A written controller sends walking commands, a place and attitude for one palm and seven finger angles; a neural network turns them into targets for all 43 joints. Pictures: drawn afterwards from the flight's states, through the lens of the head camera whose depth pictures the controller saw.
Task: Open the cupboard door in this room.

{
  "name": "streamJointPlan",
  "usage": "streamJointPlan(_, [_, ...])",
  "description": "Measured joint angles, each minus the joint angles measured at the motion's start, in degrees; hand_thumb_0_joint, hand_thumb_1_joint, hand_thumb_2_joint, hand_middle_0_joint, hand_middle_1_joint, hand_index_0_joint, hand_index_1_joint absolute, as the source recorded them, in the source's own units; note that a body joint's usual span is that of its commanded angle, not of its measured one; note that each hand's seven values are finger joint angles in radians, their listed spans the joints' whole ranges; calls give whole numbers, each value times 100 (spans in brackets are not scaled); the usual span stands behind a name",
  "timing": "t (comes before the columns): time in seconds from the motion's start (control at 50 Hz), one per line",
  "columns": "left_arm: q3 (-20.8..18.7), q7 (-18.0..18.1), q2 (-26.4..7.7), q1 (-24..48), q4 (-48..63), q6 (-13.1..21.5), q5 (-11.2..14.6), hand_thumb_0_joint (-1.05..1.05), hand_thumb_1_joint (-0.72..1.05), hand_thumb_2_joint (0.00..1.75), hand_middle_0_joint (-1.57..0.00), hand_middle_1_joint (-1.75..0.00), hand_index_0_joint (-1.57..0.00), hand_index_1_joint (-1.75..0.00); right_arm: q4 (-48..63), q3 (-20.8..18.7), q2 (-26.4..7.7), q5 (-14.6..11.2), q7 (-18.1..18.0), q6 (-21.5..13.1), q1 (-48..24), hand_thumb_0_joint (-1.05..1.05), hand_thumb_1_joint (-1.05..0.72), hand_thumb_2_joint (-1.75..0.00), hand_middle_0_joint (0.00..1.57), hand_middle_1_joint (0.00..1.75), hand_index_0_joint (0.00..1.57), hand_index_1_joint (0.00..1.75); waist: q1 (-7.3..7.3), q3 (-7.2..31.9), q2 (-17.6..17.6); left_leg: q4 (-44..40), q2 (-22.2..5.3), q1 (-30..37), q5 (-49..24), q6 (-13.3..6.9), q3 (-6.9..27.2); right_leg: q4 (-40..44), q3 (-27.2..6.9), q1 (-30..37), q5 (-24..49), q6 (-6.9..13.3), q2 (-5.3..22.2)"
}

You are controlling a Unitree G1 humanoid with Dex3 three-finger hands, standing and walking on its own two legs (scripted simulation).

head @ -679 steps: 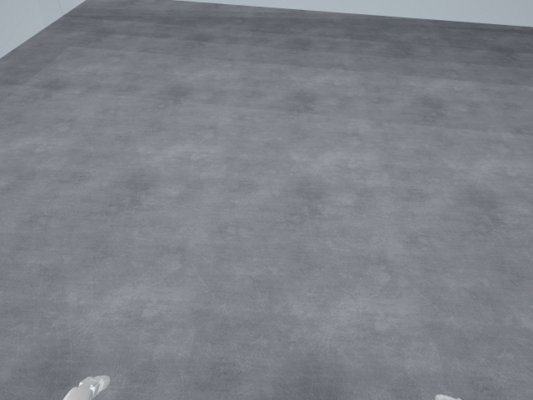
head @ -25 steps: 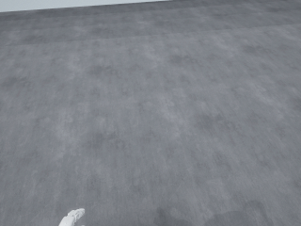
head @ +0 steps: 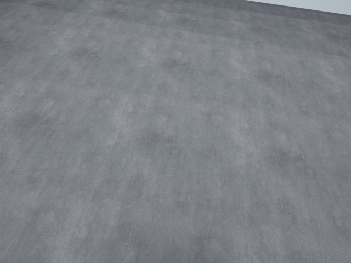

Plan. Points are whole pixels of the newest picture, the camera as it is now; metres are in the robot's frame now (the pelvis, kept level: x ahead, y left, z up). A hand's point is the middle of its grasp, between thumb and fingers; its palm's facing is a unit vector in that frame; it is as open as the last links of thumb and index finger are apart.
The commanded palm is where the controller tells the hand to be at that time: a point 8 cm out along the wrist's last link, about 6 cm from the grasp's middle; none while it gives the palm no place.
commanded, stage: turn or walk to find it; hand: left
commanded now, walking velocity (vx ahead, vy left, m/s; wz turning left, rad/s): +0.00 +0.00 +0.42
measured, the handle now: out of the picture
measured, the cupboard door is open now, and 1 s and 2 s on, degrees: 0 0 0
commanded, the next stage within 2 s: none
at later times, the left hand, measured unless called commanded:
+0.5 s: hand out of the picture +0.06 +0.19 -0.14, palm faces +0.18 -0.94 -0.28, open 7.4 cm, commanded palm none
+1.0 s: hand out of the picture -0.14 +0.17 -0.17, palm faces +0.48 -0.84 -0.24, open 7.4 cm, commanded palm none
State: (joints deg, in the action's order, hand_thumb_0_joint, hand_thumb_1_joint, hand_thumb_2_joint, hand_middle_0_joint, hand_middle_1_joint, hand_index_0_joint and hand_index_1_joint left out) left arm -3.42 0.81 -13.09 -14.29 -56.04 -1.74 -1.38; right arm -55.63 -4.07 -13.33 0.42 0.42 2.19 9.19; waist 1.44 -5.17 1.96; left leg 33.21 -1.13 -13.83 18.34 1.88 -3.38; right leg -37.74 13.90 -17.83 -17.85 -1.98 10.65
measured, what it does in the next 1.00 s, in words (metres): steps on the spot, turning left: right foot, then left foot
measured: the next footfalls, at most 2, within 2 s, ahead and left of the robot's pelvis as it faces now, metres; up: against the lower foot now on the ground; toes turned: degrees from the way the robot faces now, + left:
right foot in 0.48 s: +0.03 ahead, -0.13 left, +0.00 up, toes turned +7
left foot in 1.00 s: -0.09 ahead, +0.10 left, +0.00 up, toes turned +30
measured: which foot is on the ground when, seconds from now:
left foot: down 0.00-0.48, up 0.50-0.98, down 1.00-1.00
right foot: up 0.00-0.46, down 0.48-1.00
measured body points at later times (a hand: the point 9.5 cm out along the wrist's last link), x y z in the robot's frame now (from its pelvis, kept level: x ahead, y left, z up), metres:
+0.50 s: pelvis -0.03 -0.03 +0.01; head +0.01 -0.05 +0.45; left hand +0.05 +0.24 -0.12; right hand +0.05 -0.26 -0.16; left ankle -0.02 +0.11 -0.72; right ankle -0.01 -0.13 -0.73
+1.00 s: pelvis -0.06 -0.02 +0.00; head -0.03 +0.00 +0.45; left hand -0.16 +0.21 -0.15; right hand +0.13 -0.22 -0.14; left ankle -0.12 +0.08 -0.73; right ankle +0.00 -0.13 -0.72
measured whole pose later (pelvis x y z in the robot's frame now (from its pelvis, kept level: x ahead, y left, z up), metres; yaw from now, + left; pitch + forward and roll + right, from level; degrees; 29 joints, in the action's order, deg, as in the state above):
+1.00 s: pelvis -0.06 -0.02 +0.00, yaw +26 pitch +0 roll +0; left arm -3.2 0.9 -12.6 -15.4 -56.6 -1.2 -1.5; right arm -56.0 -3.7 -13.5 0.3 0.4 2.5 8.4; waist 2.0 -5.1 1.2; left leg 32.8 -1.6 -13.8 17.7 2.1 -3.8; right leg -36.0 16.3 -15.5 -18.4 -0.9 9.7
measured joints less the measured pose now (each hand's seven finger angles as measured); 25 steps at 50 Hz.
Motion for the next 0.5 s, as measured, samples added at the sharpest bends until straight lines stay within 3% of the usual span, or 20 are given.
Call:
streamJointPlan(0.06, [-55, 35, -183, -9, -113, -199, 6, 1, 91, 90, -20, -30, -20, -30, 79, 83, 159, 28, -12, -86, -90, 1, -91, -90, 20, 30, 20, 30, 76, 7, 175, 66, 79, 4, 77, -284, 6, -1201, -611, -441, -993, -111, -207])
streamJointPlan(0.14, [-72, -12, -218, 105, -180, -242, 20, 1, 91, 90, -20, -30, -19, -29, 113, 167, 243, 40, -98, -111, -82, 0, -91, -89, 20, 30, 20, 30, 49, 80, 69, -406, 96, 168, -203, -360, 191, -2276, -975, -810, -728, -191, -455])
streamJointPlan(0.22, [-42, -32, -191, 255, -89, -165, 29, 1, 91, 90, -20, -30, -19, -29, 108, 198, 285, 26, -108, -131, -42, 0, -90, -89, 20, 30, 20, 30, 31, 110, 4, -760, 193, 250, -467, -396, 323, -2484, -1168, -913, -453, -292, -506])
streamJointPlan(0.34, [1, -5, -82, 533, 76, -156, 49, 1, 91, 90, -20, -30, -19, -29, 94, 156, 313, 56, -88, -100, 134, 0, -90, -89, 20, 30, 21, 30, -133, 137, -101, -802, 315, 132, -602, -355, 550, -1759, -1274, -654, -642, -324, -602])
streamJointPlan(0.42, [50, -2, 51, 728, 228, -91, 82, 1, 91, 90, -20, -30, -19, -29, 47, 97, 249, 84, -78, -25, 276, 0, -90, -89, 20, 30, 21, 30, -273, 119, -256, -614, 357, -95, -611, -242, 767, -659, -1255, -235, -662, -250, -755])
streamJointPlan(0.46, [80, -11, 108, 769, 310, -10, 93, 1, 91, 90, -20, -30, -19, -29, 13, 58, 203, 72, -70, 12, 357, 1, -90, -89, 20, 30, 21, 30, -301, 135, -313, -425, 400, -261, -567, -152, 864, 167, -1205, 103, -207, -210, -818])
streamJointPlan(0.5, [104, 4, 215, 782, 338, 94, 58, 1, 91, 90, -20, -30, -19, -29, -42, 1, 112, 34, -62, 51, 403, 1, -90, -89, 20, 30, 21, 30, -305, 107, -474, 12, 385, -480, -244, -80, 965, 546, -1074, 272, 103, 27, -887])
